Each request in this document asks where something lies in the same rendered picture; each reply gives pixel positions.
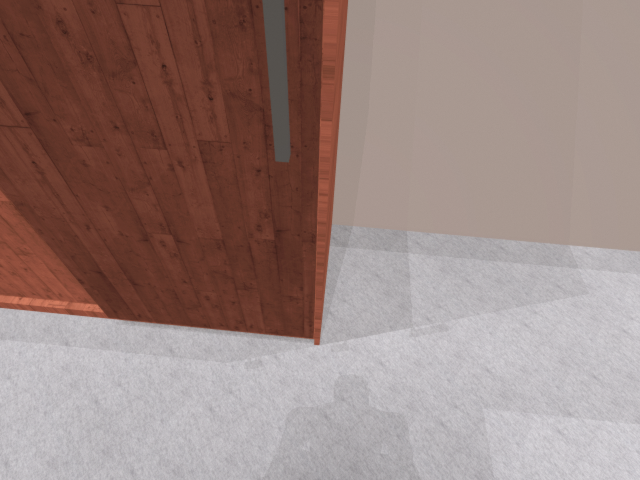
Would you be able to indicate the handle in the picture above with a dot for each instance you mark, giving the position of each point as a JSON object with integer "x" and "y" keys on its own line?
{"x": 275, "y": 35}

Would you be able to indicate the wardrobe door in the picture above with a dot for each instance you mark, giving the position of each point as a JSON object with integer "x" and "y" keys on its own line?
{"x": 136, "y": 138}
{"x": 28, "y": 266}

